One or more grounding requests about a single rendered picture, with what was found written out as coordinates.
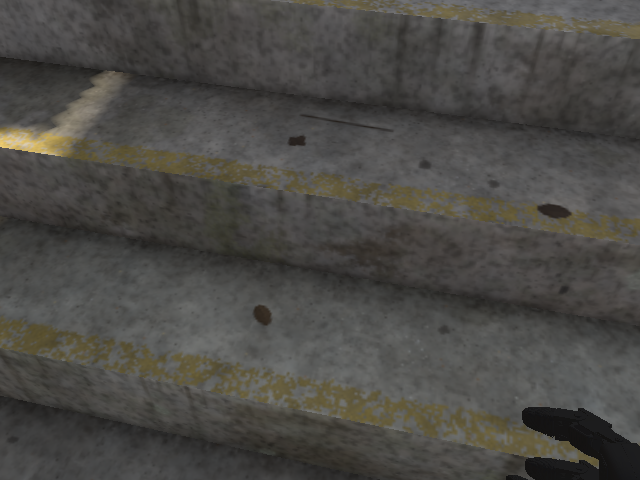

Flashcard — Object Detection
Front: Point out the robot right hand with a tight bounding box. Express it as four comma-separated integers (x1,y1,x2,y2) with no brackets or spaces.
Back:
506,407,640,480

